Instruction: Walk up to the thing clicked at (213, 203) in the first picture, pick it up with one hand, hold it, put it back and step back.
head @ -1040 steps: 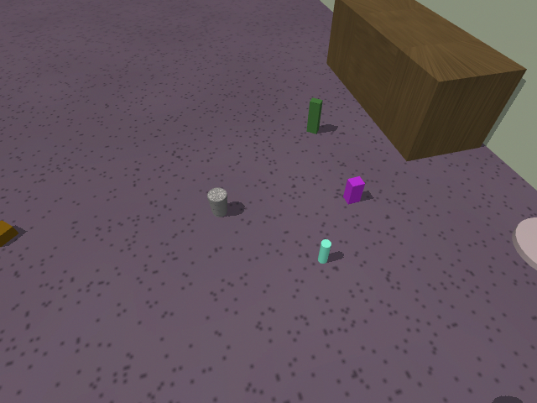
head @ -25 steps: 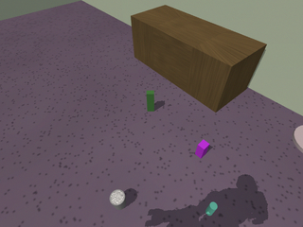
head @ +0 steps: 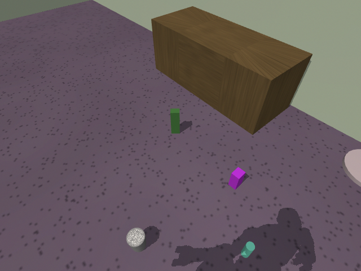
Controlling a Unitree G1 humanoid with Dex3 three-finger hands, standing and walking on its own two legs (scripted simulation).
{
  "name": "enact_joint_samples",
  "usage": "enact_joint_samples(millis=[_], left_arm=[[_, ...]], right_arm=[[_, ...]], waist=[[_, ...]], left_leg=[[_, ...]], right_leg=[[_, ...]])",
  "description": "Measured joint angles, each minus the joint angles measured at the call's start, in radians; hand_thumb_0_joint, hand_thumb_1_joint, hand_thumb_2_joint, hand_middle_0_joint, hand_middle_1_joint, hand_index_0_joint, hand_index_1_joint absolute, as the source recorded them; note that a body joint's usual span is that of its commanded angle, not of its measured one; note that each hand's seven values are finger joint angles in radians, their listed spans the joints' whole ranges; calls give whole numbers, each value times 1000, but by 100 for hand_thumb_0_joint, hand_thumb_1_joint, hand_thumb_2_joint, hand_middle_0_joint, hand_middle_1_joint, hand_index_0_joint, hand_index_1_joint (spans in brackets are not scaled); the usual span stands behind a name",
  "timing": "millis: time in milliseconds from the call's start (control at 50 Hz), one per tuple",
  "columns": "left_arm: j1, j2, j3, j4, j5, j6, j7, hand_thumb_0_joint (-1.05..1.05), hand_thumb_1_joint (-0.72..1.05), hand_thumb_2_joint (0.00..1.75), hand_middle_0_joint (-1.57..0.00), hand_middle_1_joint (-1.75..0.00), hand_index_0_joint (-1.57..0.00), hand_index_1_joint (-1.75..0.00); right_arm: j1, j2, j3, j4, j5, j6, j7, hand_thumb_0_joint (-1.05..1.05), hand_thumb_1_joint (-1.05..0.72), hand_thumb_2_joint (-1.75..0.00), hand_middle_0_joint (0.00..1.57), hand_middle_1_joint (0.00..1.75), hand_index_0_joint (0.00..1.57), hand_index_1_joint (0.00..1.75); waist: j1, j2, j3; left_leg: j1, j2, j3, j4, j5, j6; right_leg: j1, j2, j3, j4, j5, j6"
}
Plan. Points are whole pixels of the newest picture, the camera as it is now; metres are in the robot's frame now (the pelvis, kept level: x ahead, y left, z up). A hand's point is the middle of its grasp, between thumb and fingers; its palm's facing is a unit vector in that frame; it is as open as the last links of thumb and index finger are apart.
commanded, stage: walk up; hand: left
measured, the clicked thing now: (137, 241) +0.42 +0.24 -0.72
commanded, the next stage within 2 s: stand in 0.08 s
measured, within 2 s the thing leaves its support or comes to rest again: neither
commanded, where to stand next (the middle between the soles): +0.03 +0.01 m, yaw -1 degrees
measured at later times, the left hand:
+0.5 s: hand out of the picture +0.06 +0.24 -0.15, palm faces -0.03 -0.94 -0.34, open 7.4 cm
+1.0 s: hand out of the picture +0.06 +0.24 -0.15, palm faces -0.03 -0.94 -0.34, open 7.4 cm
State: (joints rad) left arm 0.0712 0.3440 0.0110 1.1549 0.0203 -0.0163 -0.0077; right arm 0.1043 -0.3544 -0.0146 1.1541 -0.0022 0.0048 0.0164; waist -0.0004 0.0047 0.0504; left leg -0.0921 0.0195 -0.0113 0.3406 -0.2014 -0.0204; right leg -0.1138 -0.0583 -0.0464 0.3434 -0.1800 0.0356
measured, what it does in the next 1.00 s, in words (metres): stands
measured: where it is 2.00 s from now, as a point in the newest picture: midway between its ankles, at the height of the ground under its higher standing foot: outside the picture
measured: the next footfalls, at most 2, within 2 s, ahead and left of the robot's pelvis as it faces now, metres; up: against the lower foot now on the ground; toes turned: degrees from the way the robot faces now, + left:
none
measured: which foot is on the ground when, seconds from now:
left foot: down 0.00-1.00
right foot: down 0.00-1.00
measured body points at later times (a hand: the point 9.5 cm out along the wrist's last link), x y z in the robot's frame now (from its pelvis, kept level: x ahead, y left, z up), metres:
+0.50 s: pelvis -0.01 -0.01 +0.00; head -0.01 -0.01 +0.45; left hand +0.07 +0.29 -0.13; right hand +0.07 -0.31 -0.13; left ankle -0.01 +0.13 -0.75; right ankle +0.00 -0.14 -0.75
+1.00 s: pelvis -0.02 -0.01 +0.00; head -0.01 -0.01 +0.45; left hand +0.06 +0.29 -0.13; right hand +0.05 -0.31 -0.14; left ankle -0.01 +0.13 -0.75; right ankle +0.00 -0.14 -0.75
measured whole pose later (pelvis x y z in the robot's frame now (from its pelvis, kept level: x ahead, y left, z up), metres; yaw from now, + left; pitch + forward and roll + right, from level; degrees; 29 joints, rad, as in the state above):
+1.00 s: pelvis -0.02 -0.01 +0.00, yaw +0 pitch -3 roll +0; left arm 0.11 0.36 0.00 1.13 0.01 -0.01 -0.02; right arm 0.12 -0.35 0.00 1.14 -0.01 0.00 0.02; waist 0.00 0.00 0.05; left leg -0.11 0.04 -0.01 0.32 -0.17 -0.04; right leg -0.14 -0.04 -0.04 0.34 -0.15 0.02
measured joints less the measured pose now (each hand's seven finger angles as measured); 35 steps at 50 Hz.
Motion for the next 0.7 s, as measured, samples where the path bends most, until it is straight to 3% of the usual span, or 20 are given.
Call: enact_joint_samples(millis=[700], left_arm=[[41, 10, -10, -11, -7, 10, -9, 1, 90, 89, -20, -30, -20, -30]], right_arm=[[5, 3, 9, -12, -6, -7, 1, 1, -91, -90, 20, 29, 20, 30]], waist=[[6, -2, 14]], left_leg=[[-14, 14, -1, -20, 34, -16]], right_leg=[[-22, 15, -1, -7, 27, -15]])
